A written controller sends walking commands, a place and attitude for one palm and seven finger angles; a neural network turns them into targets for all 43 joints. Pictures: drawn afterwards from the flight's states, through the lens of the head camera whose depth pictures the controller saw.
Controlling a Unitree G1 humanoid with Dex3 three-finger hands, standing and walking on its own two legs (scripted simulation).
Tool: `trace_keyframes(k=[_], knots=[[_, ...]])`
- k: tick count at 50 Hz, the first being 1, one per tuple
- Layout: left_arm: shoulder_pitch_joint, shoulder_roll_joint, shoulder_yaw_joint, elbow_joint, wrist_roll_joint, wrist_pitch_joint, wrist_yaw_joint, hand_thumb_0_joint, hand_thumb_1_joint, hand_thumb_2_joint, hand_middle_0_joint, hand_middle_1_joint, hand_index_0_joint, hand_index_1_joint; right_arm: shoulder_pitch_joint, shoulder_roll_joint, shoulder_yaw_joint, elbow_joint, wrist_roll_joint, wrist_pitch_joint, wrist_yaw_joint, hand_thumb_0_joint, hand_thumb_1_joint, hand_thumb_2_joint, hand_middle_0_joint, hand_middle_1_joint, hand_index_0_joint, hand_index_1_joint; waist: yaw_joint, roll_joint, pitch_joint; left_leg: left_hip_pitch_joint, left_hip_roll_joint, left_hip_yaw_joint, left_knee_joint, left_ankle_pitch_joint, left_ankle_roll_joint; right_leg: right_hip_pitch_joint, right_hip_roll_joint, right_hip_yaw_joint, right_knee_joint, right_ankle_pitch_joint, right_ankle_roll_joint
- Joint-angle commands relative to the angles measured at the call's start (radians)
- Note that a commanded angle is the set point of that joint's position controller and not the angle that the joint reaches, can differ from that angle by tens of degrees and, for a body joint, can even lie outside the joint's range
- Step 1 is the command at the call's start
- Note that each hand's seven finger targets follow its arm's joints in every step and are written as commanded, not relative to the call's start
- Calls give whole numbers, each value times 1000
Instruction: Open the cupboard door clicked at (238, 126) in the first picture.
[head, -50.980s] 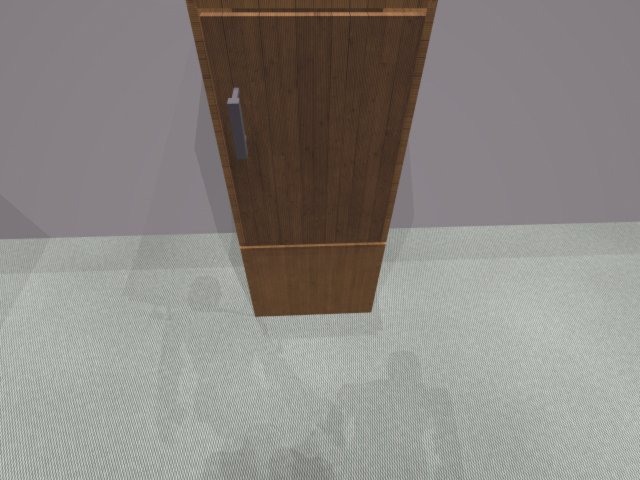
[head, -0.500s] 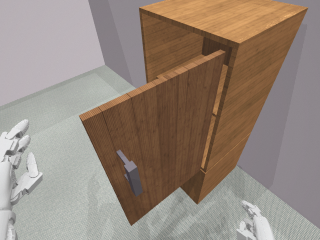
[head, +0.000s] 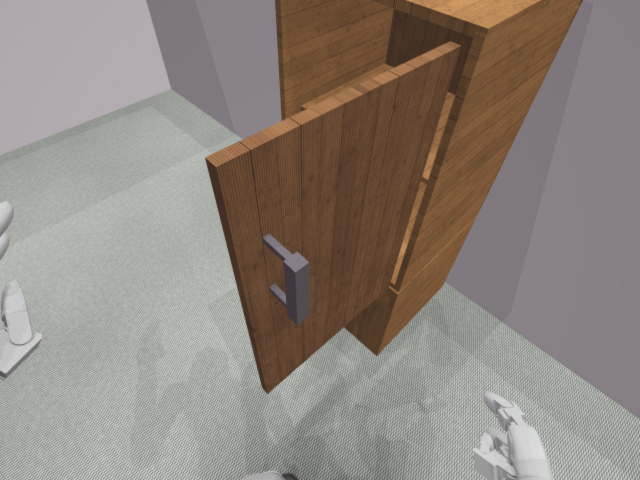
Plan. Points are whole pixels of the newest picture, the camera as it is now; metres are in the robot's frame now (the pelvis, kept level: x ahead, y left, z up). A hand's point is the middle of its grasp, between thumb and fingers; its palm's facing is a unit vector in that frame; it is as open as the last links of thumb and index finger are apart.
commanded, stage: step back with the hand held close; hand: left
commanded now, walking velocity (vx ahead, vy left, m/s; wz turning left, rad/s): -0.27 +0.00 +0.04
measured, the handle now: (285, 280) +0.34 +0.07 +0.07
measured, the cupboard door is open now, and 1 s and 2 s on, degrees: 88 88 88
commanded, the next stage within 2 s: stop stepping back and stand still in 0.32 s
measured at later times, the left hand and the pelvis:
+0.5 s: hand out of the picture +0.10 +0.29 +0.19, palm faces +0.43 -0.82 -0.39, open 7.4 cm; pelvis -0.11 +0.03 +0.01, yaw -1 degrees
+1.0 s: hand out of the picture +0.06 +0.27 +0.16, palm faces +0.40 -0.85 -0.34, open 7.4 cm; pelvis -0.17 +0.03 -0.01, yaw -4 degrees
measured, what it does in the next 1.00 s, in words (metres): walks backwards: left foot, then right foot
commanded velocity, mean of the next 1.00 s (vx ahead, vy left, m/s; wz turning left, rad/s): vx -0.04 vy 0.00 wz -0.01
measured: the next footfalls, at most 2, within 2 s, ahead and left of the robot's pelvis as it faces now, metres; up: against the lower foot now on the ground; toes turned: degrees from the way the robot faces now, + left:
left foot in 0.26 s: +0.04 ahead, +0.11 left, +0.00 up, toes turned +2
right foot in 0.66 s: -0.16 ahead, -0.07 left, +0.00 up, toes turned +1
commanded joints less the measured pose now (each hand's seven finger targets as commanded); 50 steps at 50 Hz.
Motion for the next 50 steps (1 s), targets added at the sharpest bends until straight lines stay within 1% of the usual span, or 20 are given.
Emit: trace_keyframes(k=[1,4,6,8,11,12,13,14,18,25,29,31,34,35,36,39,42,45,47,50], knots=[[-18,137,138,-175,12,-78,27,0,900,900,-200,-300,-200,-300,-105,-146,-61,-147,-1,-87,-11,0,-900,-900,200,300,200,300,22,171,-116,-253,176,-230,-334,-609,26,226,43,-31,109,-73,-16],[-12,134,107,-199,-1,-78,31,0,900,900,-200,-300,-200,-300,-86,-117,-59,-130,-4,-99,-3,0,-900,-900,200,300,200,300,6,-11,-114,-16,55,-116,-106,-427,-34,-58,-49,99,-147,-223,-67],[-37,158,112,-224,-5,-82,45,0,900,900,-200,-300,-200,-300,-55,-118,-74,-83,-7,-97,2,0,-900,-900,200,300,200,300,-4,-208,-144,229,-41,-58,323,-286,-81,-381,-252,330,-339,-392,-169],[-94,128,69,-217,16,-75,51,0,900,900,-200,-300,-200,-300,-71,-106,-65,-63,-17,-95,2,0,-900,-900,200,300,200,300,-7,-231,-99,157,-22,-98,487,-319,-71,-382,-321,322,-310,-229,-196],[-209,155,75,-218,19,-73,55,0,900,900,-200,-300,-200,-300,-93,-101,-38,-51,-21,-101,-20,0,-900,-900,200,300,200,300,-34,-105,-43,190,-12,-63,54,-229,-62,-298,-183,140,-139,-65,-80],[-223,152,78,-240,13,-84,58,0,900,900,-200,-300,-200,-300,-85,-124,-39,-62,-17,-110,-31,0,-900,-900,200,300,200,300,-26,46,-24,138,36,-137,-131,-234,-50,-241,-97,80,10,-57,-41],[-216,150,93,-266,17,-102,64,0,900,900,-200,-300,-200,-300,-97,-150,-38,-84,-18,-127,-34,0,-900,-900,200,300,200,300,2,300,-57,65,214,-358,-252,-158,14,-202,-5,8,219,-141,1],[-237,161,114,-274,25,-112,72,0,900,900,-200,-300,-200,-300,-68,-105,-36,-71,-34,-150,-29,0,-900,-900,200,300,200,300,-1,325,-97,54,312,-461,-296,-54,78,-203,35,28,447,-280,-3],[-130,129,114,-277,8,-114,59,0,900,900,-200,-300,-200,-300,-66,-107,-67,-41,-37,-172,18,0,-900,-900,200,300,200,300,-9,108,-185,64,298,-354,-242,-86,102,-175,31,87,645,-205,1],[-9,109,84,-303,-4,-58,59,0,900,900,-200,-300,-200,-300,-81,-88,-44,-57,-22,-165,42,0,-900,-900,200,300,200,300,-5,236,-191,121,184,-247,-443,-542,-30,-38,88,-99,290,-253,-11],[18,140,100,-259,-18,-40,57,0,900,900,-200,-300,-200,-300,-67,-72,-30,-53,-30,-148,25,0,-900,-900,200,300,200,300,2,259,-204,154,88,-127,-416,-423,-159,181,113,-157,-170,-233,-59],[55,187,131,-237,-18,-35,48,0,900,900,-200,-300,-200,-300,-42,-61,-28,-46,-29,-122,24,0,-900,-900,200,300,200,300,-2,55,-227,223,-9,5,-122,-208,-126,132,-30,-28,-339,-27,-90],[-25,237,179,-239,-31,-49,46,0,900,900,-200,-300,-200,-300,-70,-82,-19,-36,-32,-98,23,0,-900,-900,200,300,200,300,8,-133,-195,59,0,-53,305,-183,-67,10,-303,187,-327,229,-146],[-45,191,141,-171,-26,-48,37,0,900,900,-200,-300,-200,-300,-46,-91,-31,-26,-23,-118,23,0,-900,-900,200,300,200,300,3,-147,-197,24,0,-74,344,-181,-75,38,-298,155,-306,133,-178],[-56,157,113,-149,-32,-37,27,0,900,900,-200,-300,-200,-300,-48,-118,-57,-26,5,-109,23,0,-900,-900,200,300,200,300,1,-262,-165,-60,-25,-80,385,-161,-73,67,-241,182,-307,123,-105],[-147,133,69,-55,-8,-52,33,0,900,900,-200,-300,-200,-300,-106,-101,-24,-26,3,-122,-2,0,-900,-900,200,300,200,300,-1,-135,-15,-62,8,-26,168,-160,-38,107,-237,139,-207,424,-92],[-284,118,17,-28,6,-65,34,0,900,900,-200,-300,-200,-300,-86,-116,-28,-2,-8,-150,-22,0,-900,-900,200,300,200,300,-12,-53,2,163,-12,-14,0,-127,-2,-3,-186,88,-98,324,-47],[-324,129,25,-143,16,-86,45,0,900,900,-200,-300,-200,-300,-52,-144,-37,-29,-6,-160,-17,0,-900,-900,200,300,200,300,-15,169,-52,349,175,-333,-85,-24,116,-187,-40,7,154,110,50],[-249,156,54,-185,18,-100,40,0,900,900,-200,-300,-200,-300,-58,-95,-22,-16,-30,-184,-7,0,-900,-900,200,300,200,300,-13,220,-61,211,260,-534,-271,-206,161,-158,-17,42,302,-246,14],[-96,163,118,-222,14,-86,44,0,900,900,-200,-300,-200,-300,-81,-100,-33,-36,-24,-193,11,0,-900,-900,200,300,200,300,16,139,-33,-93,185,-314,-346,-488,69,133,-9,-33,119,-199,-29]])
